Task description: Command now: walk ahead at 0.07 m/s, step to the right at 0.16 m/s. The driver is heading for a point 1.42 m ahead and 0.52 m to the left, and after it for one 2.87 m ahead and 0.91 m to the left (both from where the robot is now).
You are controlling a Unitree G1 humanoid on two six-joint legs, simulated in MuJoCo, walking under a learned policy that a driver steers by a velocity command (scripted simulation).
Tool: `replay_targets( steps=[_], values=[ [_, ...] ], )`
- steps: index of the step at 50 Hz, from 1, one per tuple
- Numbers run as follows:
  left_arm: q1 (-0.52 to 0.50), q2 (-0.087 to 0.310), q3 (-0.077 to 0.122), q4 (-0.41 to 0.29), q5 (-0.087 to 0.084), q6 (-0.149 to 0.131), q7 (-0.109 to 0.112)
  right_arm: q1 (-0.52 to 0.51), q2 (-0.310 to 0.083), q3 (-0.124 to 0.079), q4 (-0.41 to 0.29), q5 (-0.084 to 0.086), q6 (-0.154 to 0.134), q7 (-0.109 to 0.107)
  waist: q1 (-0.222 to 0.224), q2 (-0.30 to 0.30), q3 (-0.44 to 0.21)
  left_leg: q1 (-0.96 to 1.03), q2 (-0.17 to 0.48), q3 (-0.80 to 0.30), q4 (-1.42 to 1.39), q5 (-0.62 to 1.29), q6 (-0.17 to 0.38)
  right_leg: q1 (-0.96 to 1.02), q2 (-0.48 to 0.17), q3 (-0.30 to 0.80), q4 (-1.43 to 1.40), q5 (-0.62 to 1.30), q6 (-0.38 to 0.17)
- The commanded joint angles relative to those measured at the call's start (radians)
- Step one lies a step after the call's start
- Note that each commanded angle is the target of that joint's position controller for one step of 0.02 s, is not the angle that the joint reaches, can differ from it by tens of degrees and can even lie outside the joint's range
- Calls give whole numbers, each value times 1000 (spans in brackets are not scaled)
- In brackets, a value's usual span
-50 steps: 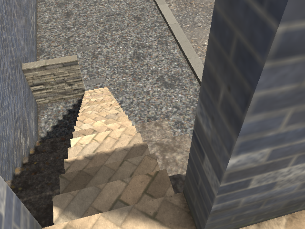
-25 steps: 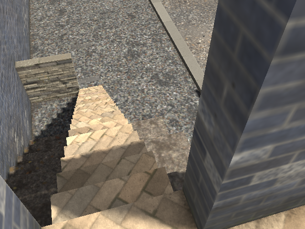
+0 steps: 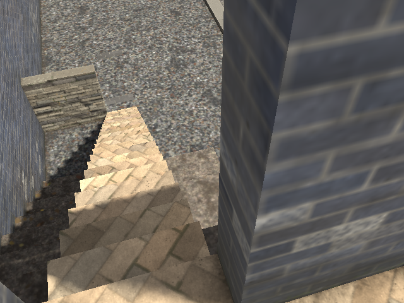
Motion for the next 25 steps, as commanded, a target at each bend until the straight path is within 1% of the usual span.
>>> replay_targets(
  steps=[1, 2, 3, 5, 6, 7, 8, 9, 10, 11, 12, 13, 14, 15, 16, 17, 18, 19, 20, 21, 22, 23, 24, 25],
  values=[
    [-29, 171, 46, -40, 18, 1, 14, -23, -41, -10, -77, 38, -13, -35, -25, -157, -61, 36, -5, -8, -79, 11, 16, 28, -227, 176, -105, 479, -205],
    [-32, 160, 47, -42, 20, 0, 20, -34, -51, -3, -71, 37, -27, -46, -6, -138, -62, 43, 3, -13, -132, 21, 23, 40, -249, 210, -124, 409, -220],
    [-26, 147, 45, -39, 21, 0, 23, -27, -60, -4, -63, 34, -33, -52, 3, -132, -61, 53, 6, -17, -177, 41, 29, 52, -264, 239, -136, 370, -232],
    [-13, 139, 46, -23, 10, -3, 23, -17, -72, -5, -56, 31, -39, -51, 11, -121, -59, 87, 12, -25, -266, 76, 45, 68, -273, 271, -145, 329, -238],
    [-12, 138, 46, -16, 4, -4, 21, -12, -70, -6, -53, 30, -40, -46, 5, -110, -56, 120, 10, -22, -320, 104, 57, 62, -264, 270, -142, 311, -231],
    [-59, 98, 27, -13, 4, -59, 28, -86, -47, -2, -50, 15, -12, -25, 21, 76, -28, 95, 40, -125, -335, 155, 23, 78, -413, 424, -149, 502, -219],
    [-43, 145, 38, 17, -5, -79, 37, -48, -39, -4, -48, 9, -1, -20, 2, 86, -84, 107, 53, -156, -335, 131, 13, 143, -439, 432, -125, 595, -215],
    [-48, 150, 38, 42, -6, -91, 40, -13, -35, -6, -38, 9, 1, -15, -13, 57, -117, 135, 57, -173, -354, 129, 10, 166, -424, 409, -105, 613, -209],
    [-64, 135, 32, 56, -2, -95, 41, -5, -35, -7, -34, 10, -3, -10, -26, 31, -128, 174, 57, -169, -408, 172, 16, 156, -384, 358, -93, 570, -193],
    [-74, 116, 25, 76, -3, -91, 41, -9, -29, -5, -30, 5, -13, -3, -43, 22, -119, 255, 57, -159, -540, 313, 26, 107, -314, 289, -98, 458, -149],
    [-52, 125, 29, 85, -2, -92, 39, -38, -57, -10, -28, 4, -18, -2, -19, 31, -103, 323, 52, -152, -603, 528, 38, 57, -236, 241, -129, 279, -93],
    [11, 154, 37, 102, 4, -94, 34, -67, -99, -21, -22, 13, -15, -5, 32, 58, -85, 352, 50, -153, -587, 514, 70, 12, -178, 209, -182, 102, -49],
    [-20, 162, 38, 114, 7, -93, 34, -73, -80, -20, -19, 22, -15, -5, 11, 37, -59, 318, 48, -162, -607, 427, 94, 27, -149, 173, -191, 1, -17],
    [-31, 223, 66, 124, -12, -47, 38, -2, -154, -41, -44, 22, -43, -27, -50, -117, -40, 361, 197, -347, -704, 299, 202, -74, -2, 32, 22, -100, 25],
    [-61, 48, 24, 104, 6, -66, 46, -135, -33, 7, -19, 8, -48, -16, 72, 77, -24, 159, 145, -273, -715, 359, 172, 132, -93, 121, -128, 38, 27],
    [-66, 75, 21, 105, 14, -69, 45, -150, -6, 8, -20, 5, -51, -9, 50, 121, -17, 140, 71, -200, -701, 338, 112, 189, -122, 138, -151, 112, 18],
    [-58, 130, 36, 136, 7, -77, 45, -108, -16, 1, -13, 0, -50, -7, 14, 41, -17, 194, 45, -172, -699, 344, 81, 143, -140, 155, -146, 111, -5],
    [-69, 136, 37, 139, 6, -85, 44, -97, -36, -3, -3, -1, -45, -10, 12, 12, -14, 234, 38, -167, -690, 353, 66, 105, -158, 167, -156, 97, -22],
    [-63, 122, 33, 163, 6, -85, 43, -85, -42, -4, -2, -4, -46, -7, 4, -25, -5, 257, 44, -176, -713, 352, 68, 81, -147, 158, -163, 45, -29],
    [-48, 210, 68, 172, -13, -39, 39, -43, -170, -41, -30, 10, -64, -35, -23, -161, 20, 315, 184, -349, -765, 242, 168, -50, -22, 41, 11, -58, 2],
    [-64, 37, 22, 158, 9, -61, 41, -150, -45, 7, -5, 3, -63, -23, 82, 45, -6, 157, 121, -244, -741, 313, 139, 148, -127, 145, -160, 77, 5],
    [-82, 98, 26, 163, 12, -71, 37, -131, -19, 4, -3, 5, -57, -15, 25, 52, 10, 181, 34, -163, -718, 308, 87, 131, -147, 168, -171, 89, -4],
    [-92, 135, 35, 182, 6, -82, 37, -90, -25, 0, 8, -1, -51, -13, 1, -5, 1, 239, 28, -155, -715, 338, 66, 93, -160, 183, -176, 70, -19],
    [-105, 146, 36, 186, 5, -91, 36, -92, -39, -3, 12, -2, -46, -13, 0, -30, -1, 265, 27, -156, -709, 357, 58, 75, -170, 188, -181, 68, -25]
  ],
)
